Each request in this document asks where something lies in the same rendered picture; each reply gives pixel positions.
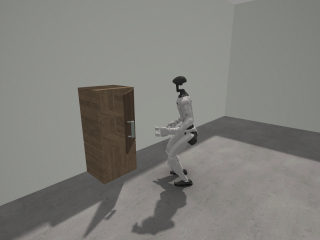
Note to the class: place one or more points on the cupboard door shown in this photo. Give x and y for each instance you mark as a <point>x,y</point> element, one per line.
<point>129,115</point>

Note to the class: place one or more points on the robot left hand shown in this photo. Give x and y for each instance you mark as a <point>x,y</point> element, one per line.
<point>164,131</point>

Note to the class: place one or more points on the robot right thigh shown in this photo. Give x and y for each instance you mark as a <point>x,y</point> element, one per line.
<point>173,140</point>

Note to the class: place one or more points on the handle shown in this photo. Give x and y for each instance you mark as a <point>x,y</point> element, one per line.
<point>132,129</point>

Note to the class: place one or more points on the robot left forearm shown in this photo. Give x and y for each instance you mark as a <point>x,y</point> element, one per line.
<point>181,127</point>

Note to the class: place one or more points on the robot right forearm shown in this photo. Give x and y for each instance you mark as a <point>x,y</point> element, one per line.
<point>178,120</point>

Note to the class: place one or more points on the left robot upper arm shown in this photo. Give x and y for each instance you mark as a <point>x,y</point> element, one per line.
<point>185,103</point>

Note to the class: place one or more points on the robot right hand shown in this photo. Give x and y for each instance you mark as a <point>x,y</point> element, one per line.
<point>172,124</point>

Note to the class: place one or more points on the robot torso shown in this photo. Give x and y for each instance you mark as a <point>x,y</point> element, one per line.
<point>192,128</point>

